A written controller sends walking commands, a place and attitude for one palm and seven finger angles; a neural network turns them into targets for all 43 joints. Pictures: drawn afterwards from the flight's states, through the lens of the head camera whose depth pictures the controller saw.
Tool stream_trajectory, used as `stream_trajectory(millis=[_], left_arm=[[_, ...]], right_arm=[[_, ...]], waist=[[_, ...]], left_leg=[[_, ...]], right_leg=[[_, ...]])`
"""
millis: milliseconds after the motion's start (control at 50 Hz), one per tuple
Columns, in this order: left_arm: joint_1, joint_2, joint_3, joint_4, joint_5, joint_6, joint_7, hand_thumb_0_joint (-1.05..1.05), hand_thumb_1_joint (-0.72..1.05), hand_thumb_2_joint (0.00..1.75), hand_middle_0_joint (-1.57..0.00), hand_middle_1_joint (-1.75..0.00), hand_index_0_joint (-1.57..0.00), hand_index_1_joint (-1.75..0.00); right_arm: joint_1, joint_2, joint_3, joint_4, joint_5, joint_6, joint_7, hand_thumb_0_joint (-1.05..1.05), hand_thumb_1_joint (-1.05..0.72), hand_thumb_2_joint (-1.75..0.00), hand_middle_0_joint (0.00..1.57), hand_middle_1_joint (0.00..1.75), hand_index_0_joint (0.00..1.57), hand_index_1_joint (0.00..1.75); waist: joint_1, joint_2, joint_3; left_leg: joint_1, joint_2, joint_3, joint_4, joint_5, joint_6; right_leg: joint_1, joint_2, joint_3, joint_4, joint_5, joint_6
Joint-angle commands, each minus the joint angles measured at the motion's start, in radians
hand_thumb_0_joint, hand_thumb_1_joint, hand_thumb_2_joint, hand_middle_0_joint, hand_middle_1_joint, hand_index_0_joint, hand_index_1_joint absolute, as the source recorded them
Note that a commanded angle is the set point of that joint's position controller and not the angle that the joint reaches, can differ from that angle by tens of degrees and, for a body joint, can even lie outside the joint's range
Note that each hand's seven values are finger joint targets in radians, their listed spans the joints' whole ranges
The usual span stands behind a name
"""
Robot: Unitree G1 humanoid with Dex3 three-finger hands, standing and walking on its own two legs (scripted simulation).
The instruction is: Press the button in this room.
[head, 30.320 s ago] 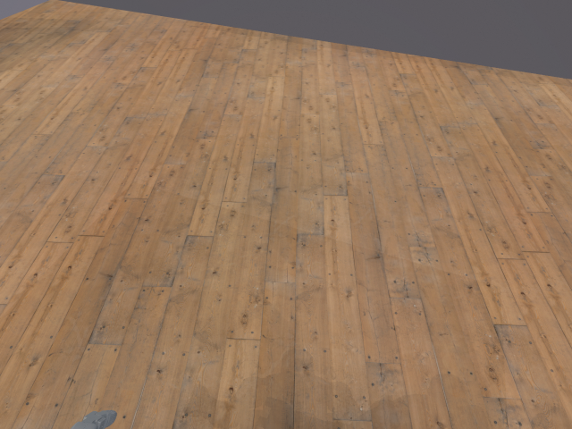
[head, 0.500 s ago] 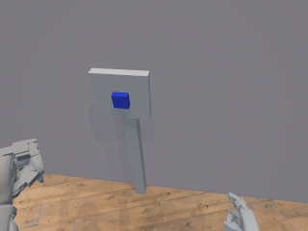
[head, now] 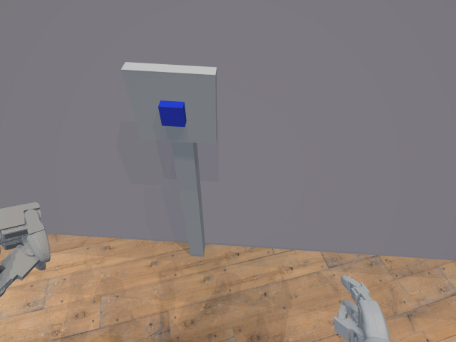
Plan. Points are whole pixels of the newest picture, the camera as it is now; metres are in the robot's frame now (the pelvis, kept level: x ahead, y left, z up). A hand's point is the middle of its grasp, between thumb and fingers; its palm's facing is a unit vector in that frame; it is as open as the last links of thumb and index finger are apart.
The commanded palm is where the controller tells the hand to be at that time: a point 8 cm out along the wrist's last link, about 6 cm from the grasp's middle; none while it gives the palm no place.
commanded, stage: step back with the hand held close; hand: left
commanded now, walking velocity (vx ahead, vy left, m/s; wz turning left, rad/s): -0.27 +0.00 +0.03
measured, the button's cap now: (173, 113) +0.55 +0.16 +0.09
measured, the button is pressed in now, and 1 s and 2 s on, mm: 0 0 0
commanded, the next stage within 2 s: stop stepping back and stand still in 0.72 s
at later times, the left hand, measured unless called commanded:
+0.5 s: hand out of the picture +0.12 +0.25 +0.18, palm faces +0.41 -0.79 -0.45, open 3.1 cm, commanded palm +0.05 +0.29 +0.19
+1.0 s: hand out of the picture -0.01 +0.23 +0.17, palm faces +0.31 -0.84 -0.45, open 3.1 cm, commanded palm -0.05 +0.28 +0.19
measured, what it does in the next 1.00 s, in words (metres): walks backwards: right foot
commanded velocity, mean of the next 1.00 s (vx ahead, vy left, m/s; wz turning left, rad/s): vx -0.24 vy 0.00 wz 0.01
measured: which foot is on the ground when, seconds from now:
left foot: down 0.00-0.92, up 0.94-1.00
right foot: down 0.00-0.32, up 0.34-0.50, down 0.52-1.00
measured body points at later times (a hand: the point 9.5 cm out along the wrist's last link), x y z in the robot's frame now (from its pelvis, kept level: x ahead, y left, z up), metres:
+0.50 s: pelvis -0.07 +0.00 +0.00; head -0.05 +0.03 +0.44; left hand +0.09 +0.29 +0.20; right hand +0.10 -0.22 -0.08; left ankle +0.06 +0.09 -0.73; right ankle -0.12 -0.13 -0.72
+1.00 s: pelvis -0.19 +0.00 +0.00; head -0.19 +0.03 +0.45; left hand -0.03 +0.28 +0.20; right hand -0.02 -0.24 -0.06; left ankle -0.09 +0.09 -0.69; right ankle -0.20 -0.11 -0.73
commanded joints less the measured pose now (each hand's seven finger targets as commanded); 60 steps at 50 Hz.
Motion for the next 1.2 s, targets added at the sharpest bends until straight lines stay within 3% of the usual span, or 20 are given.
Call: stream_trajectory(millis=[0,220,300,340,460,540,580,640,680,720,760,840,880,900,920,960,1040,1100,1140,1180], left_arm=[[-0.036,0.137,0.116,-0.208,0.004,-0.087,0.033,0.00,0.90,0.90,-1.30,-1.50,-1.30,-1.50],[-0.070,0.146,0.111,-0.212,0.006,-0.125,0.061,0.00,0.90,0.90,-1.30,-1.50,-1.30,-1.50],[-0.057,0.152,0.146,-0.250,0.017,-0.139,0.058,0.00,0.90,0.90,-1.30,-1.50,-1.30,-1.50],[-0.034,0.168,0.166,-0.228,0.016,-0.147,0.049,0.00,0.90,0.90,-1.30,-1.50,-1.30,-1.50],[-0.021,0.148,0.106,-0.240,-0.018,-0.152,0.025,0.00,0.90,0.90,-1.30,-1.50,-1.30,-1.50],[-0.084,0.176,0.094,-0.215,-0.033,-0.158,0.028,0.00,0.90,0.90,-1.30,-1.50,-1.30,-1.50],[-0.037,0.211,0.129,-0.205,-0.032,-0.131,0.035,0.00,0.90,0.90,-1.30,-1.50,-1.30,-1.50],[-0.056,0.201,0.115,-0.193,-0.024,-0.116,0.016,0.00,0.90,0.90,-1.30,-1.50,-1.30,-1.50],[-0.015,0.233,0.147,-0.184,-0.040,-0.117,0.004,0.00,0.90,0.90,-1.30,-1.50,-1.30,-1.50],[-0.001,0.205,0.130,-0.220,-0.046,-0.125,-0.009,0.00,0.90,0.90,-1.30,-1.50,-1.30,-1.50],[0.030,0.182,0.127,-0.242,-0.059,-0.116,0.007,0.00,0.90,0.90,-1.30,-1.50,-1.30,-1.50],[0.089,0.182,0.122,-0.235,-0.058,-0.078,0.016,0.00,0.90,0.90,-1.30,-1.50,-1.30,-1.50],[0.070,0.219,0.138,-0.265,-0.045,-0.071,0.020,0.00,0.90,0.90,-1.30,-1.50,-1.30,-1.50],[0.054,0.247,0.164,-0.266,-0.049,-0.069,0.030,0.00,0.90,0.90,-1.30,-1.50,-1.30,-1.50],[-0.016,0.234,0.152,-0.272,-0.042,-0.047,0.038,0.00,0.90,0.90,-1.30,-1.50,-1.30,-1.50],[-0.092,0.169,0.101,-0.216,-0.030,-0.021,0.040,0.00,0.90,0.90,-1.30,-1.50,-1.30,-1.50],[-0.131,0.126,0.051,-0.129,0.010,-0.039,0.059,0.00,0.90,0.90,-1.30,-1.50,-1.30,-1.50],[-0.164,0.160,0.054,-0.239,0.016,-0.075,0.053,0.00,0.90,0.90,-1.30,-1.50,-1.30,-1.50],[-0.120,0.170,0.072,-0.256,0.005,-0.079,0.042,0.00,0.90,0.90,-1.30,-1.50,-1.30,-1.50],[-0.092,0.162,0.075,-0.266,0.012,-0.081,0.044,0.00,0.90,0.90,-1.30,-1.50,-1.30,-1.50]], right_arm=[[-0.070,-0.138,-0.051,-0.147,-0.008,-0.079,-0.017,0.00,-0.90,-0.90,0.20,0.30,0.20,0.30],[-0.047,-0.133,-0.044,-0.100,-0.019,-0.109,-0.019,0.00,-0.90,-0.90,0.20,0.30,0.20,0.30],[-0.078,-0.145,-0.046,-0.106,-0.022,-0.129,-0.024,0.00,-0.90,-0.90,0.20,0.30,0.20,0.30],[-0.068,-0.128,-0.060,-0.097,-0.026,-0.142,-0.018,0.00,-0.90,-0.90,0.20,0.30,0.20,0.30],[-0.084,-0.113,-0.049,-0.051,-0.041,-0.152,0.009,0.00,-0.90,-0.90,0.20,0.30,0.20,0.30],[-0.079,-0.093,-0.054,-0.022,-0.017,-0.127,0.001,0.00,-0.90,-0.90,0.20,0.30,0.20,0.30],[-0.094,-0.091,-0.048,-0.035,-0.018,-0.115,-0.009,0.00,-0.90,-0.90,0.20,0.30,0.20,0.30],[-0.111,-0.102,-0.031,-0.065,-0.019,-0.082,-0.019,0.00,-0.90,-0.90,0.20,0.30,0.20,0.30],[-0.113,-0.117,-0.038,-0.076,-0.019,-0.082,-0.017,0.00,-0.90,-0.90,0.20,0.30,0.20,0.30],[-0.108,-0.134,-0.050,-0.081,-0.044,-0.107,-0.002,0.00,-0.90,-0.90,0.20,0.30,0.20,0.30],[-0.084,-0.119,-0.052,-0.082,-0.034,-0.119,0.005,0.00,-0.90,-0.90,0.20,0.30,0.20,0.30],[-0.102,-0.124,-0.046,-0.099,-0.026,-0.119,0.015,0.00,-0.90,-0.90,0.20,0.30,0.20,0.30],[-0.087,-0.115,-0.050,-0.101,-0.018,-0.102,0.006,0.00,-0.90,-0.90,0.20,0.30,0.20,0.30],[-0.078,-0.112,-0.053,-0.082,-0.024,-0.088,0.004,0.00,-0.90,-0.90,0.20,0.30,0.20,0.30],[-0.075,-0.112,-0.057,-0.072,-0.023,-0.084,-0.002,0.00,-0.90,-0.90,0.20,0.30,0.20,0.30],[-0.056,-0.105,-0.048,-0.049,-0.021,-0.077,-0.010,0.00,-0.90,-0.90,0.20,0.30,0.20,0.30],[-0.061,-0.113,-0.030,-0.024,-0.022,-0.131,-0.041,0.00,-0.90,-0.90,0.20,0.30,0.20,0.30],[-0.060,-0.147,-0.035,-0.062,-0.011,-0.169,-0.033,0.00,-0.90,-0.90,0.20,0.30,0.20,0.30],[-0.045,-0.099,-0.018,-0.033,-0.028,-0.176,-0.020,0.00,-0.90,-0.90,0.20,0.30,0.20,0.30],[-0.048,-0.094,-0.022,-0.033,-0.031,-0.190,-0.005,0.00,-0.90,-0.90,0.20,0.30,0.20,0.30]], waist=[[-0.010,0.039,-0.081],[-0.019,-0.007,-0.078],[-0.006,0.228,-0.122],[-0.003,0.164,-0.150],[-0.006,0.184,-0.109],[-0.013,-0.134,-0.248],[-0.012,-0.131,-0.228],[-0.017,0.000,-0.140],[0.002,0.147,-0.243],[0.017,0.249,-0.283],[0.014,0.182,-0.234],[0.011,0.220,-0.160],[-0.007,0.021,-0.137],[-0.007,-0.143,-0.138],[0.004,-0.218,-0.102],[-0.039,-0.135,-0.088],[-0.024,-0.028,-0.021],[0.002,0.182,-0.085],[-0.018,0.289,-0.086],[-0.015,0.186,-0.045]], left_leg=[[-0.206,0.115,-0.174,-0.195,-0.367,0.024],[-0.042,0.075,-0.185,-0.046,-0.316,-0.009],[-0.332,0.268,-0.405,-0.410,-0.508,0.063],[-0.309,0.320,-0.409,-0.405,-0.439,0.095],[-0.065,0.207,-0.271,-0.305,-0.187,0.003],[0.277,0.032,-0.073,0.057,0.043,-0.075],[0.220,0.013,-0.082,0.144,0.016,-0.065],[0.124,0.056,-0.126,-0.088,0.389,-0.051],[0.228,0.187,-0.270,-0.227,0.622,0.009],[0.074,0.314,-0.404,-0.395,0.210,0.072],[0.078,0.286,-0.334,-0.370,0.133,0.086],[-0.125,0.171,-0.208,-0.429,-0.299,-0.018],[0.028,0.002,-0.056,-0.068,-0.238,-0.092],[0.146,-0.046,-0.068,0.274,-0.150,-0.108],[0.035,-0.042,-0.130,0.484,-0.167,-0.099],[-0.026,0.017,-0.128,0.498,-0.124,-0.085],[0.114,0.034,-0.079,-0.097,-0.130,-0.030],[0.164,0.199,-0.288,-0.243,0.100,0.029],[0.132,0.237,-0.427,-0.389,-0.033,0.015],[0.083,0.267,-0.426,-0.391,-0.150,0.075]], right_leg=[[0.142,-0.021,0.119,-0.046,-0.124,-0.038],[-0.113,-0.072,0.163,-0.149,-0.286,-0.073],[0.206,0.092,0.017,0.261,-0.122,-0.011],[0.209,0.098,0.041,0.376,-0.182,-0.017],[0.112,0.059,0.030,-0.100,-0.187,-0.065],[-0.104,-0.132,0.172,-0.237,0.126,-0.101],[-0.104,-0.180,0.182,-0.203,0.307,-0.116],[0.031,-0.064,0.101,-0.089,0.455,-0.052],[0.048,0.079,0.009,0.077,0.091,-0.006],[0.125,0.121,0.062,0.353,-0.361,-0.024],[0.065,0.088,0.052,0.277,-0.334,-0.035],[0.261,0.107,-0.070,-0.034,-0.265,-0.054],[0.049,-0.053,0.059,-0.319,-0.328,-0.106],[-0.224,-0.263,0.307,-0.450,-0.497,-0.195],[-0.279,-0.348,0.386,-0.442,-0.559,-0.255],[-0.221,-0.266,0.230,-0.366,-0.494,-0.189],[-0.069,-0.160,0.120,-0.244,-0.300,-0.116],[0.025,0.003,0.006,0.031,-0.051,-0.033],[-0.016,0.032,-0.019,0.198,-0.233,-0.018],[-0.023,0.015,0.012,0.232,-0.246,-0.027]])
